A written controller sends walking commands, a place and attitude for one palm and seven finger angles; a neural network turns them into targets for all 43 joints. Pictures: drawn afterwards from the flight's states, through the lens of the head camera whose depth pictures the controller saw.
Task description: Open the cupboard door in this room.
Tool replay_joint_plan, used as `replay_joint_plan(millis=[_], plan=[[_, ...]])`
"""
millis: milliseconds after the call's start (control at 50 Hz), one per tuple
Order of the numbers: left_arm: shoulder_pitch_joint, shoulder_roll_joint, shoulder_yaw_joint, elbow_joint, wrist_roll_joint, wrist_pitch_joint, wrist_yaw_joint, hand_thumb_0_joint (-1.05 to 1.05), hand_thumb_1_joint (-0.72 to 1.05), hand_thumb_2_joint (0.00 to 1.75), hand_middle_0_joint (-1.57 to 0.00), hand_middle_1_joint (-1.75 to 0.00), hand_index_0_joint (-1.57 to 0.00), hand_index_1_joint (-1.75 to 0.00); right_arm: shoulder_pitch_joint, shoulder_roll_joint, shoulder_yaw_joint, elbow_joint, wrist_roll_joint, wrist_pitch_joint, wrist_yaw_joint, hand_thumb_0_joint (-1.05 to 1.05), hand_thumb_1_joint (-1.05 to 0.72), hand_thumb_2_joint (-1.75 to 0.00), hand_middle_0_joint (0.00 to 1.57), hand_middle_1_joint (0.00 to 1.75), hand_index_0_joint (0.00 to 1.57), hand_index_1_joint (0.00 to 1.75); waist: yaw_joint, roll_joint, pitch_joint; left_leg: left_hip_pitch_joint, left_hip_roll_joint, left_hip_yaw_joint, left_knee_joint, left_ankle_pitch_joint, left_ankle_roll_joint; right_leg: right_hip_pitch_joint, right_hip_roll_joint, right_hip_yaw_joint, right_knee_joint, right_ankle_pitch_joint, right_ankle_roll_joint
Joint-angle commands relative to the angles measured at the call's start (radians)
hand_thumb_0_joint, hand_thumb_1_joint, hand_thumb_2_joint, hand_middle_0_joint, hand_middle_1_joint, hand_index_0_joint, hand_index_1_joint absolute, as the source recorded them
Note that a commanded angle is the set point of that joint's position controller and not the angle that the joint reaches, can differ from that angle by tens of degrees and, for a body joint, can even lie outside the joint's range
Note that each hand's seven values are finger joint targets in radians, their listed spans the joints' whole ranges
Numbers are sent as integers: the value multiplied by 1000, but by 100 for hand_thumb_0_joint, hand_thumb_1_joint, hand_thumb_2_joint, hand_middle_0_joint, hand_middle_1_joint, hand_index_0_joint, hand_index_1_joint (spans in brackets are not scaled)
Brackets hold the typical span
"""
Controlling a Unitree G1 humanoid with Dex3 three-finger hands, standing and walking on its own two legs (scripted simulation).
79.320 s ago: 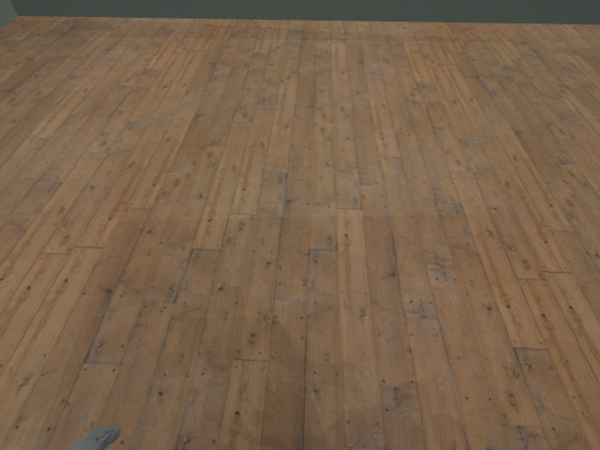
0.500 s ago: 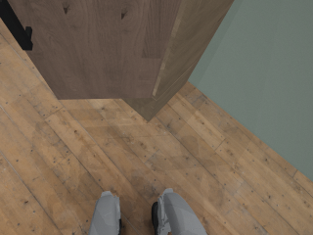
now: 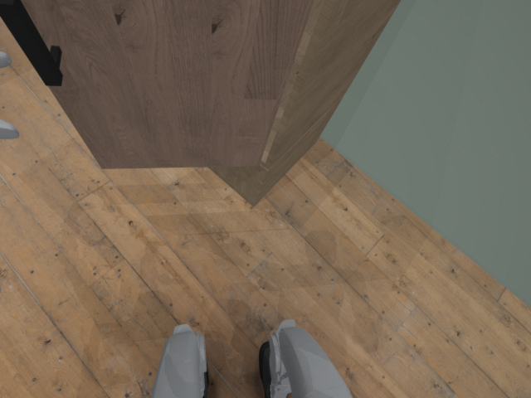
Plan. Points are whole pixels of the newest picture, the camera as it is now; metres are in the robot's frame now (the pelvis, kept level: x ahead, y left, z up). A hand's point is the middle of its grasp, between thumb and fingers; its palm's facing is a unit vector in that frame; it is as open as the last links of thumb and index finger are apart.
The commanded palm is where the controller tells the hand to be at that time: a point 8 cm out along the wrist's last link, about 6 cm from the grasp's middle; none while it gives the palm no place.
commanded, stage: slide the fingers in behind the handle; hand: left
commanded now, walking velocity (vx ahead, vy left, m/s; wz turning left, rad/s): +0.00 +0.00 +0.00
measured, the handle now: (35, 32) +0.58 +0.27 +0.09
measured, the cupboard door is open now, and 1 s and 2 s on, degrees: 47 47 50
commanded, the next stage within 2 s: close the thumb around the handle in 1.42 s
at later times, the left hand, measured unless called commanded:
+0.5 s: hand (11, 82) +0.51 +0.29 +0.08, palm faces +0.05 -1.00 -0.01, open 14.0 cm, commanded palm +0.50 +0.31 +0.08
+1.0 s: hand (31, 83) +0.51 +0.27 +0.08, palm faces +0.07 -1.00 -0.02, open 14.1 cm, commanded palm +0.50 +0.27 +0.08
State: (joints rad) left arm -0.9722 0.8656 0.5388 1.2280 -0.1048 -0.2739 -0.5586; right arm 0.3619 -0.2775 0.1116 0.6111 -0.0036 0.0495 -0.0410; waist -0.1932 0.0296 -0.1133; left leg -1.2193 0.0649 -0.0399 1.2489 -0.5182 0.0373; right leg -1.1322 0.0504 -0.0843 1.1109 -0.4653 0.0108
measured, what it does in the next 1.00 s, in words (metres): stands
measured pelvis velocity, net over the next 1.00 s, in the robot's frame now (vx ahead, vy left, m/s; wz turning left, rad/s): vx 0.01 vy -0.01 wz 0.03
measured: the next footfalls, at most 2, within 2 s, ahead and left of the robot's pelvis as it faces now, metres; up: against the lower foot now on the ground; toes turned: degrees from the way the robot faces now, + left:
none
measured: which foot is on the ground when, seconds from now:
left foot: down 0.00-1.00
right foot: down 0.00-1.00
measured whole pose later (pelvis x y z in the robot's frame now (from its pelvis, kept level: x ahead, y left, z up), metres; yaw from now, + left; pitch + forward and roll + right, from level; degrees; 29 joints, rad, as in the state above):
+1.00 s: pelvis +0.01 -0.01 +0.01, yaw +2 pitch +26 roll -5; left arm -0.91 0.66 0.42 1.16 -0.14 -0.35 -0.38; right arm 0.36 -0.26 0.07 0.66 -0.02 0.04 -0.02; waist -0.16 0.02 -0.12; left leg -1.13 0.05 -0.04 1.19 -0.51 0.02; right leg -1.06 0.04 -0.09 1.08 -0.48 0.00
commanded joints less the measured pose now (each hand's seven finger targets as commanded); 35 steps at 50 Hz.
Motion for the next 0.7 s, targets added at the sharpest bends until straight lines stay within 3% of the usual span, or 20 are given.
replay_joint_plan(millis=[0, 80, 140, 160, 240, 320, 400, 420, 460, 500, 560, 600, 680], plan=[[-358, 267, 28, -199, -37, -71, 15, 0, -50, 30, -30, -120, -30, -120, 189, -227, -90, -31, -1, -11, -15, 0, -90, -90, 20, 30, 20, 30, -6, 228, -498, 576, 2, -86, -156, 443, -23, 75, 28, 4, -110, 212, -33], [-365, 292, 60, -236, -32, -117, 49, 0, -50, 30, -30, -120, -30, -120, 187, -221, -93, -25, -7, -12, -8, 0, -90, -90, 20, 30, 20, 30, 8, 259, -520, 580, -1, -73, -149, 466, -26, 100, 27, 14, -105, 231, -36], [-331, 257, 43, -247, -22, -123, 68, 0, -50, 30, -30, -120, -30, -120, 188, -217, -97, -26, -9, -9, -2, 0, -90, -90, 20, 30, 20, 30, 16, 271, -517, 607, -1, -75, -162, 490, -31, 107, 25, 10, -106, 238, -37], [-323, 251, 42, -269, -24, -129, 71, 0, -50, 30, -30, -120, -30, -120, 191, -214, -99, -29, -10, -8, 1, 0, -90, -90, 20, 30, 20, 30, 28, 305, -542, 637, 0, -75, -160, 528, -34, 107, 25, 11, -103, 250, -40], [-327, 217, 19, -255, -27, -107, 76, 0, -50, 30, -30, -120, -30, -120, 187, -214, -102, -28, -5, -1, 1, 0, -90, -90, 20, 30, 20, 30, 5, 242, -510, 599, -3, -66, -166, 483, -23, 132, 25, 12, -119, 255, -31], [-305, 256, 64, -254, -38, -118, 76, 0, -50, 30, -30, -120, -30, -120, 184, -213, -104, -27, -4, -3, -3, 0, -90, -90, 20, 30, 20, 30, 17, 210, -530, 552, -10, -45, -154, 482, -14, 200, 25, 28, -118, 300, -30], [-329, 172, -2, -263, -32, -138, 88, 0, -50, 30, -30, -120, -30, -120, 177, -205, -104, -18, -8, -6, 0, 0, -90, -90, 20, 30, 20, 30, 4, 257, -502, 599, -7, -55, -160, 484, -24, 138, 24, 21, -120, 269, -32], [-328, 187, 7, -259, -28, -138, 92, 0, -50, 30, -30, -120, -30, -120, 180, -208, -105, -14, -9, -6, 0, 0, -90, -90, 20, 30, 20, 30, 7, 246, -506, 599, -5, -60, -161, 480, -24, 137, 24, 20, -117, 262, -34], [-333, 142, -22, -245, -36, -134, 91, 0, -50, 30, -30, -120, -30, -120, 183, -205, -106, -13, -9, -6, -1, 0, -90, -90, 20, 30, 20, 30, -6, 231, -494, 595, -8, -60, -160, 475, -19, 132, 23, 21, -119, 262, -35], [-339, 157, -18, -215, -32, -120, 91, 0, -50, 30, -30, -120, -30, -120, 180, -209, -105, -12, -6, -5, -5, 0, -90, -90, 20, 30, 20, 30, -10, 196, -481, 555, -8, -57, -159, 443, -16, 144, 20, 23, -119, 255, -31], [-363, 127, -37, -251, -36, -123, 98, 0, -50, 30, -30, -120, -30, -120, 184, -202, -106, -13, -9, -11, -5, 0, -90, -90, 20, 30, 20, 30, -5, 244, -507, 589, -11, -56, -160, 473, -17, 143, 16, 25, -117, 271, -35], [-330, 147, -13, -262, -33, -128, 109, 0, -50, 30, -30, -120, -30, -120, 183, -202, -109, -15, -10, -8, -2, 0, -90, -90, 20, 30, 20, 30, 11, 239, -541, 605, -10, -56, -157, 501, -22, 160, 18, 25, -113, 291, -34], [-329, 69, -61, -291, -38, -140, 120, 0, -50, 30, -30, -120, -30, -120, 181, -194, -114, -11, -10, -10, 5, 0, -90, -90, 20, 30, 20, 30, 0, 237, -553, 632, -10, -54, -156, 526, -24, 156, 18, 24, -118, 308, -31]])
